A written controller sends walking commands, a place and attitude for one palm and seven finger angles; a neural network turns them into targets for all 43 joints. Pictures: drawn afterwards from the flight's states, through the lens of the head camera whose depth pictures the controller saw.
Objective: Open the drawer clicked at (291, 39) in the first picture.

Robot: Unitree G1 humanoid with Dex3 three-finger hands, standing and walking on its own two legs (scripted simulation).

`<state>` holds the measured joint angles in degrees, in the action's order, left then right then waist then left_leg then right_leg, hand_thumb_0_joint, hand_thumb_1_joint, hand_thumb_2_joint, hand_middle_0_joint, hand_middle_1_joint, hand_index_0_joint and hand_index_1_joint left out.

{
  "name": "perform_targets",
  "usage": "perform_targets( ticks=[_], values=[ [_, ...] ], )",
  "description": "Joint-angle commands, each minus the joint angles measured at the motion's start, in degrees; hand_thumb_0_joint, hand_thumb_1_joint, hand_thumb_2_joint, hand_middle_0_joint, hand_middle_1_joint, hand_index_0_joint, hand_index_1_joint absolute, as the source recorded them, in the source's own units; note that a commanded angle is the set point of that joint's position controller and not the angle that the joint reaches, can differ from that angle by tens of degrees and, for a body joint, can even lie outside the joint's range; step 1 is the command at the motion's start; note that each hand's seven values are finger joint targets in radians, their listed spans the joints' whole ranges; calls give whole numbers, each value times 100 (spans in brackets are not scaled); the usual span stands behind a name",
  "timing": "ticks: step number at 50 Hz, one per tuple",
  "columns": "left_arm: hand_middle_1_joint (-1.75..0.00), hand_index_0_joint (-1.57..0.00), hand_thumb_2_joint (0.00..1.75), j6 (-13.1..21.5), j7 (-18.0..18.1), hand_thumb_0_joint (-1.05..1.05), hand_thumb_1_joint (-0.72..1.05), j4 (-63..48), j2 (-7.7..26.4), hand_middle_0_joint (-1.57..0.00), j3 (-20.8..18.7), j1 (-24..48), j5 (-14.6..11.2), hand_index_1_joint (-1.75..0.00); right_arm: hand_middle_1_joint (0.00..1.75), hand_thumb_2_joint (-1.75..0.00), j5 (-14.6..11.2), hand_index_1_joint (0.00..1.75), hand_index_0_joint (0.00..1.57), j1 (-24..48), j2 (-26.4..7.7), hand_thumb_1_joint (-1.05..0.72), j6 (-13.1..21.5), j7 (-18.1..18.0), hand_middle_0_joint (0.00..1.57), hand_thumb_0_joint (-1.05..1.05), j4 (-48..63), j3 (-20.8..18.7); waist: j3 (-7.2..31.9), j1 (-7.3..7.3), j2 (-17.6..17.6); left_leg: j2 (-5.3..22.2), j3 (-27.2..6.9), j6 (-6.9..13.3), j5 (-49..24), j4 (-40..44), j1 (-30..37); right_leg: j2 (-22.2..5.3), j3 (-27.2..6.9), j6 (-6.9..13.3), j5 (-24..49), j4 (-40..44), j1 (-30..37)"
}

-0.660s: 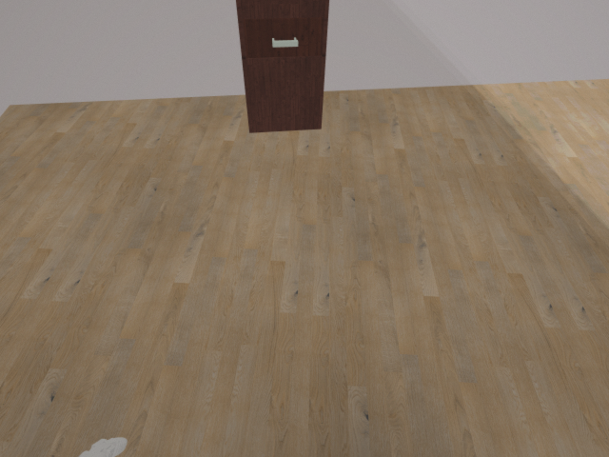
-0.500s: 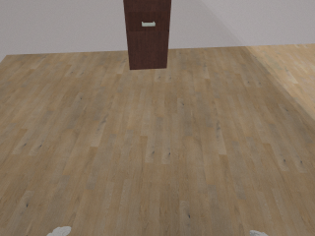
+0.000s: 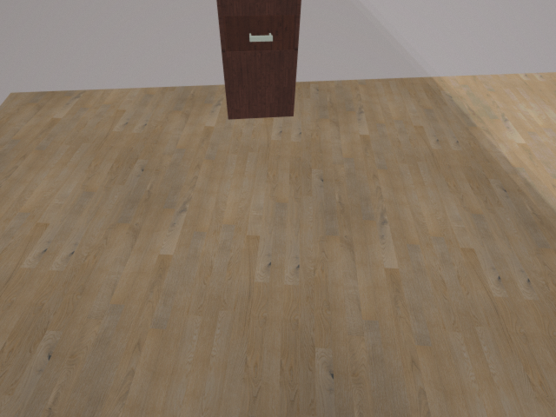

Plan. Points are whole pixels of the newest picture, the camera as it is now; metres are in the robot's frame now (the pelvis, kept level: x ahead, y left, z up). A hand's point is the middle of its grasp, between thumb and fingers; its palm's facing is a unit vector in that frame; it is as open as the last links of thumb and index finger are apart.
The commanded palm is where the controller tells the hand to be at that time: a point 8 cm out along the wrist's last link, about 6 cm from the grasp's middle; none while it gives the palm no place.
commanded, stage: stand and wait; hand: left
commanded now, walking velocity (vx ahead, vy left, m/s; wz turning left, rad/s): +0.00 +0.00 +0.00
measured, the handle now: (260, 36) +1.97 +0.20 -0.24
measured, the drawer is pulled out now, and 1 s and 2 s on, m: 0.00 0.00 0.00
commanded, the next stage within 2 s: look at it before walking up in 0.18 s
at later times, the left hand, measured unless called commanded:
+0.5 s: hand out of the picture +0.07 +0.24 -0.16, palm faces -0.03 -0.95 -0.32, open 7.4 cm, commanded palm none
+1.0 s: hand out of the picture +0.07 +0.23 -0.16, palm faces -0.02 -0.95 -0.31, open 7.4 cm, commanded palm none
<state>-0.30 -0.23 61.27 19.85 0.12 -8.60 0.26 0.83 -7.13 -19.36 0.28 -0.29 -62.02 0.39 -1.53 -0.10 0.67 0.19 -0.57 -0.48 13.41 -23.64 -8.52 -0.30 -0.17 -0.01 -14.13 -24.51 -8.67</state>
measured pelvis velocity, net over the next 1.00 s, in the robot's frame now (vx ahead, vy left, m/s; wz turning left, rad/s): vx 0.01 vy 0.00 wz -0.02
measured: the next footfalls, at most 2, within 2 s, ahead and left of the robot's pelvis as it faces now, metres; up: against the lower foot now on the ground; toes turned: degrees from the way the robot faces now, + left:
right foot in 1.54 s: +0.32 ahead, -0.15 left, +0.00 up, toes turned -13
left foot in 1.98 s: +0.52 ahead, +0.07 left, +0.00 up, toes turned +6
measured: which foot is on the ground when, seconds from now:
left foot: down 0.00-1.00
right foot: down 0.00-1.00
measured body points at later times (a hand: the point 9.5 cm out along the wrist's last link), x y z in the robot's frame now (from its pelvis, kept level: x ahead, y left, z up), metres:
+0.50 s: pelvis -0.01 +0.00 +0.00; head +0.00 +0.00 +0.45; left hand +0.07 +0.29 -0.13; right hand +0.07 -0.30 -0.13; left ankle -0.01 +0.13 -0.74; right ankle -0.01 -0.12 -0.74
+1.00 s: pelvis +0.01 +0.00 +0.00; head +0.00 +0.00 +0.45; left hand +0.07 +0.28 -0.14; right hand +0.08 -0.29 -0.13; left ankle -0.01 +0.13 -0.74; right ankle -0.01 -0.12 -0.74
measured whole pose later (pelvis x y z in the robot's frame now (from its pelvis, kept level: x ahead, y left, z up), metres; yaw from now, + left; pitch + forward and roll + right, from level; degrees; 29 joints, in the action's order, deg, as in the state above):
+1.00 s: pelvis +0.01 +0.00 +0.00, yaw -1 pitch -1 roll +0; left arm -0.4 0.1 62.4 18.2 0.2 -10.1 0.6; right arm 1.2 -8.0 -17.8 -0.1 -0.2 -63.6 0.8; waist 0.2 -0.3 0.4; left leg 1.1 0.1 -0.9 14.4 -23.8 -8.2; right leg 0.6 -0.8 0.4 -14.2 -23.9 -8.3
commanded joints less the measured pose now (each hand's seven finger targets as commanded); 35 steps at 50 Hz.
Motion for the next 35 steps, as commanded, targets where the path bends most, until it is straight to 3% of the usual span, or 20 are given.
perform_targets(
  ticks=[1,5,12,35],
  values=[
    [-30,-20,90,154,83,0,90,-355,1166,-20,-208,326,17,-30,30,-90,-28,30,20,356,-1185,-90,167,-63,20,0,343,-245,376,-10,-58,630,-500,242,-975,407,31,-663,-550,196,929,448,86],
    [-30,-20,90,151,78,0,90,-316,1169,-20,-204,330,24,-30,30,-90,-25,30,20,367,-1180,-90,152,-53,20,0,309,-240,200,-18,-8,614,-501,230,-724,471,-31,-662,-601,194,652,558,-45],
    [-30,-20,90,154,77,0,90,-300,1154,-20,-204,323,29,-30,30,-90,-31,30,20,318,-1192,-90,160,-46,20,0,258,-235,249,-16,-55,633,-521,227,-731,519,-11,-647,-595,186,595,576,-37],
    [-30,-20,90,176,78,0,90,-245,1156,-20,-201,293,31,-30,30,-90,-38,30,20,302,-1176,-90,164,-53,20,0,188,-228,358,3,-52,666,-471,194,-963,526,142,-663,-619,186,973,613,64]
  ],
)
